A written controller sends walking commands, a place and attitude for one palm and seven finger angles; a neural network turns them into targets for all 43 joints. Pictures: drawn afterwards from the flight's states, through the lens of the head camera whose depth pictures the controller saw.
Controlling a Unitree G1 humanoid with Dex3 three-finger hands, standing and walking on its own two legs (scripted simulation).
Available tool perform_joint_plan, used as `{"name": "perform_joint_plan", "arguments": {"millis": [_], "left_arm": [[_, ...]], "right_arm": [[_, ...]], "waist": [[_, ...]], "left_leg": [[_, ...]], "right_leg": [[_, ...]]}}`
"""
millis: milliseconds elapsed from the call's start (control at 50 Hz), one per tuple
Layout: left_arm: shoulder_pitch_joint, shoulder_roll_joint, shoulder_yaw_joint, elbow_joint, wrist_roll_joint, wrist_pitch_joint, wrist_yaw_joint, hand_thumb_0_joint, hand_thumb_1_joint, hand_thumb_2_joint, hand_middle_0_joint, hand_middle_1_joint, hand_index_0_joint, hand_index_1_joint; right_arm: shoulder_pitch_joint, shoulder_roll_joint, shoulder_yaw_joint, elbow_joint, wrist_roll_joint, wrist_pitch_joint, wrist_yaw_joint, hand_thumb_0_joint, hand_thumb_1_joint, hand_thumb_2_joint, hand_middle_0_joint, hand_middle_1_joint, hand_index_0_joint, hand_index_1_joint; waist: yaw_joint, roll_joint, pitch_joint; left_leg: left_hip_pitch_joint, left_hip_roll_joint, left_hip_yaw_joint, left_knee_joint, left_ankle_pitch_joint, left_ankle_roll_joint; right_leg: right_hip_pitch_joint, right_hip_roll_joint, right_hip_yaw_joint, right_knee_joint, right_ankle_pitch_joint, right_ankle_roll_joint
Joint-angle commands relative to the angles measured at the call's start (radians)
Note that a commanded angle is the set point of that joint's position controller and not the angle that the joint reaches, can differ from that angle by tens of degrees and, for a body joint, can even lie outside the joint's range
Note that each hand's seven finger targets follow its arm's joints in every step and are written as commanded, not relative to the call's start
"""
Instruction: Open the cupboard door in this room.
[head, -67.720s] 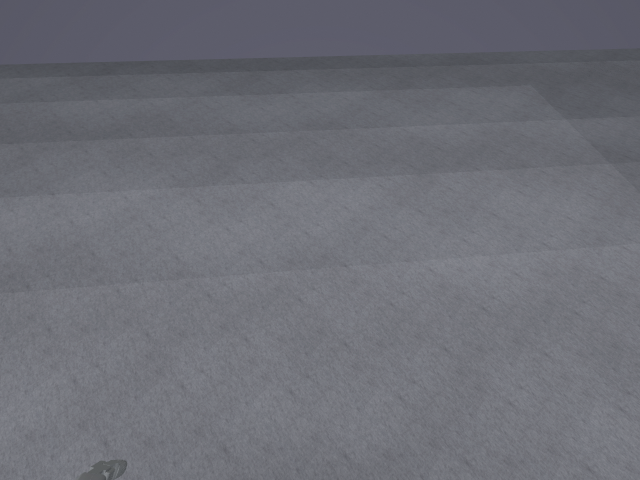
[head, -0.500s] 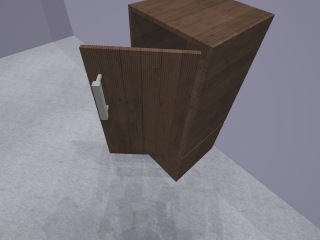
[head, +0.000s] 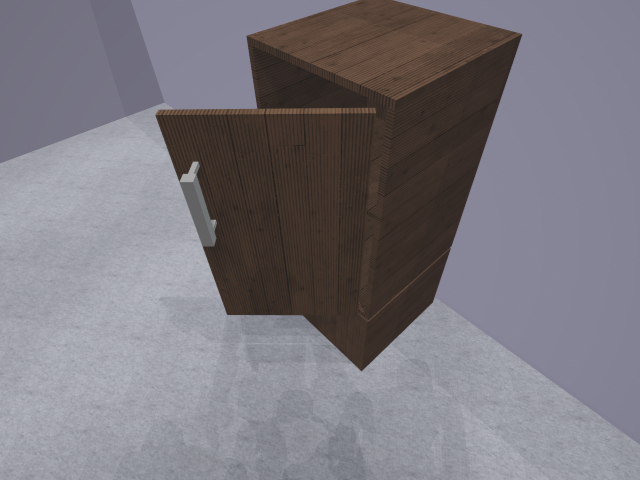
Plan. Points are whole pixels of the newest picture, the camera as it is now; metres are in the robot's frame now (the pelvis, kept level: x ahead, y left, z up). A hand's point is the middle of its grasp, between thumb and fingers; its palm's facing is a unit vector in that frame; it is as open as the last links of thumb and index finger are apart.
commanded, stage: come to a stop and stand still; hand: left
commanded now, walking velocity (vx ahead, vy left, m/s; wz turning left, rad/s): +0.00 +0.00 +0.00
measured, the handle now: (202, 205) +0.57 +0.26 +0.00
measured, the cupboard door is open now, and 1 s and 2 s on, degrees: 46 46 46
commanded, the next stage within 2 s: look again from close up in 0.28 s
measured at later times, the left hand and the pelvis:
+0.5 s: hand out of the picture +0.03 +0.16 -0.17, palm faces +0.00 -0.98 -0.19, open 7.3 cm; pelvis +0.03 -0.01 +0.00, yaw -1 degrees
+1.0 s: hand out of the picture +0.05 +0.16 -0.17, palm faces +0.00 -0.98 -0.19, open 7.4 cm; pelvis +0.05 -0.01 +0.01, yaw -1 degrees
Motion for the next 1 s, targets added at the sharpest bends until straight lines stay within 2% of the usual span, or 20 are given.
{"name": "perform_joint_plan", "arguments": {"millis": [0, 120, 160, 260, 320, 500, 580, 640, 700, 760, 800, 860, 980], "left_arm": [[-0.001, 0.12, 0.019, -0.047, -0.005, -0.028, 0.01, 0.0, 0.9, 0.9, -0.2, -0.3, -0.2, -0.3], [-0.004, 0.113, 0.021, -0.026, -0.01, -0.031, 0.01, 0.0, 0.9, 0.9, -0.2, -0.3, -0.2, -0.3], [-0.006, 0.109, 0.021, -0.019, -0.009, -0.03, 0.01, 0.0, 0.9, 0.9, -0.2, -0.3, -0.2, -0.3], [-0.008, 0.101, 0.021, -0.004, -0.01, -0.031, 0.012, 0.0, 0.9, 0.9, -0.2, -0.3, -0.2, -0.3], [-0.007, 0.095, 0.022, 0.001, -0.011, -0.032, 0.012, 0.0, 0.9, 0.9, -0.2, -0.3, -0.2, -0.3], [-0.003, 0.087, 0.024, 0.013, -0.008, -0.032, 0.016, 0.0, 0.9, 0.9, -0.2, -0.3, -0.2, -0.3], [-0.002, 0.09, 0.023, 0.017, -0.007, -0.03, 0.017, 0.0, 0.9, 0.9, -0.2, -0.3, -0.2, -0.3], [-0.002, 0.089, 0.023, 0.019, -0.007, -0.029, 0.016, 0.0, 0.9, 0.9, -0.2, -0.3, -0.2, -0.3], [-0.002, 0.094, 0.024, 0.017, -0.006, -0.03, 0.016, 0.0, 0.9, 0.9, -0.2, -0.3, -0.2, -0.3], [-0.001, 0.098, 0.025, 0.019, -0.005, -0.03, 0.016, 0.0, 0.9, 0.9, -0.2, -0.3, -0.2, -0.3], [-0.003, 0.103, 0.027, 0.018, -0.005, -0.031, 0.016, 0.0, 0.9, 0.9, -0.2, -0.3, -0.2, -0.3], [-0.004, 0.105, 0.027, 0.016, -0.004, -0.032, 0.015, 0.0, 0.9, 0.9, -0.2, -0.3, -0.2, -0.3], [-0.009, 0.11, 0.029, 0.015, -0.006, -0.031, 0.016, 0.0, 0.9, 0.9, -0.2, -0.3, -0.2, -0.3]], "right_arm": [[0.05, -0.074, -0.012, -0.014, 0.0, -0.021, -0.006, 0.0, -0.9, -0.9, 0.2, 0.3, 0.2, 0.3], [0.067, -0.053, -0.005, 0.034, 0.001, -0.029, -0.011, 0.0, -0.9, -0.9, 0.2, 0.3, 0.2, 0.3], [0.069, -0.046, -0.004, 0.046, 0.001, -0.028, -0.013, 0.0, -0.9, -0.9, 0.2, 0.3, 0.2, 0.3], [0.078, -0.035, -0.005, 0.071, 0.002, -0.033, -0.018, 0.0, -0.9, -0.9, 0.2, 0.3, 0.2, 0.3], [0.085, -0.038, -0.004, 0.078, 0.003, -0.038, -0.022, 0.0, -0.9, -0.9, 0.2, 0.3, 0.2, 0.3], [0.066, -0.035, -0.01, 0.087, 0.005, -0.039, -0.027, 0.0, -0.9, -0.9, 0.2, 0.3, 0.2, 0.3], [0.048, -0.039, -0.01, 0.091, 0.005, -0.038, -0.03, 0.0, -0.9, -0.9, 0.2, 0.3, 0.2, 0.3], [0.038, -0.043, -0.011, 0.089, 0.004, -0.036, -0.029, 0.0, -0.9, -0.9, 0.2, 0.3, 0.2, 0.3], [0.029, -0.049, -0.012, 0.085, 0.004, -0.037, -0.03, 0.0, -0.9, -0.9, 0.2, 0.3, 0.2, 0.3], [0.021, -0.053, -0.013, 0.083, 0.005, -0.038, -0.031, 0.0, -0.9, -0.9, 0.2, 0.3, 0.2, 0.3], [0.02, -0.059, -0.013, 0.082, 0.005, -0.04, -0.031, 0.0, -0.9, -0.9, 0.2, 0.3, 0.2, 0.3], [0.015, -0.061, -0.014, 0.079, 0.004, -0.039, -0.032, 0.0, -0.9, -0.9, 0.2, 0.3, 0.2, 0.3], [0.012, -0.068, -0.014, 0.082, 0.004, -0.041, -0.034, 0.0, -0.9, -0.9, 0.2, 0.3, 0.2, 0.3]], "waist": [[-0.019, -0.07, 0.086], [-0.01, -0.044, 0.071], [-0.006, -0.036, 0.084], [-0.004, -0.037, 0.055], [-0.003, -0.017, 0.031], [-0.005, -0.037, 0.024], [-0.005, -0.022, 0.042], [-0.004, -0.041, 0.052], [-0.005, -0.021, 0.038], [-0.003, -0.033, 0.039], [-0.004, -0.024, 0.016], [-0.004, -0.043, 0.024], [-0.001, -0.027, 0.026]], "left_leg": [[-0.026, 0.09, -0.13, -0.109, -0.115, 0.002], [-0.032, 0.098, -0.126, -0.117, -0.066, -0.005], [-0.034, 0.102, -0.125, -0.123, -0.063, -0.008], [-0.02, 0.11, -0.123, -0.123, -0.017, -0.009], [-0.007, 0.118, -0.123, -0.123, 0.034, -0.009], [0.039, 0.127, -0.112, -0.11, 0.105, -0.008], [0.052, 0.129, -0.109, -0.111, 0.117, -0.009], [0.055, 0.128, -0.108, -0.121, 0.091, -0.01], [0.074, 0.131, -0.108, -0.12, 0.121, -0.009], [0.083, 0.134, -0.108, -0.121, 0.133, -0.007], [0.093, 0.134, -0.106, -0.118, 0.152, -0.008], [0.093, 0.134, -0.107, -0.117, 0.153, -0.009], [0.095, 0.135, -0.111, -0.123, 0.169, -0.008]], "right_leg": [[-0.1, -0.094, 0.166, -0.197, -0.213, -0.039], [-0.041, -0.095, 0.154, -0.189, -0.12, -0.041], [-0.039, -0.092, 0.151, -0.191, -0.105, -0.042], [0.004, -0.09, 0.142, -0.176, -0.022, -0.04], [0.033, -0.089, 0.129, -0.154, 0.06, -0.038], [0.045, -0.09, 0.123, -0.136, 0.187, -0.033], [0.035, -0.09, 0.124, -0.14, 0.203, -0.032], [0.028, -0.091, 0.128, -0.15, 0.177, -0.032], [0.034, -0.089, 0.129, -0.147, 0.203, -0.032], [0.037, -0.089, 0.125, -0.147, 0.215, -0.031], [0.053, -0.092, 0.128, -0.143, 0.241, -0.031], [0.055, -0.091, 0.127, -0.145, 0.258, -0.032], [0.062, -0.095, 0.122, -0.145, 0.26, -0.032]]}}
